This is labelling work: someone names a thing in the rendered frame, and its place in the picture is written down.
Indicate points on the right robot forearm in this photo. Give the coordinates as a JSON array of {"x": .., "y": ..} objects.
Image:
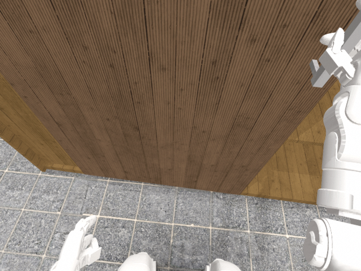
[{"x": 340, "y": 191}]

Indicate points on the right robot upper arm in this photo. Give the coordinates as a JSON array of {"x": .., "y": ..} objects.
[{"x": 332, "y": 245}]

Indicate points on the robot thigh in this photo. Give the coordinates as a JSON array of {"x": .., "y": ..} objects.
[
  {"x": 221, "y": 265},
  {"x": 138, "y": 262}
]

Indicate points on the left robot forearm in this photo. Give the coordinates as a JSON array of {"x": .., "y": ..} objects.
[{"x": 66, "y": 264}]

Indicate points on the left robot thigh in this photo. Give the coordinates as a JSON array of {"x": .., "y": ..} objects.
[{"x": 138, "y": 262}]

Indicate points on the handle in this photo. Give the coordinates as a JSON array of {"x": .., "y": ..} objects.
[{"x": 351, "y": 37}]

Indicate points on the wardrobe door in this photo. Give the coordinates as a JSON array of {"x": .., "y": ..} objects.
[
  {"x": 197, "y": 94},
  {"x": 19, "y": 118}
]

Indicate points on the robot right hand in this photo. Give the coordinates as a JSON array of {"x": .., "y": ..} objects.
[{"x": 338, "y": 62}]

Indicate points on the robot left hand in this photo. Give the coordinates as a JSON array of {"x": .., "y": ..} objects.
[{"x": 76, "y": 243}]

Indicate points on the right robot thigh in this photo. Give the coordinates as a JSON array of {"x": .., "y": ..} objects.
[{"x": 221, "y": 265}]

